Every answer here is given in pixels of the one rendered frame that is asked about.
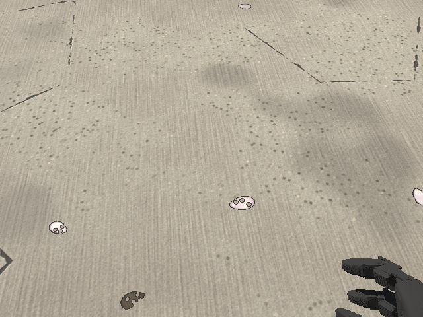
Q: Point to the robot right hand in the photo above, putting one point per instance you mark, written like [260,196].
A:
[407,300]

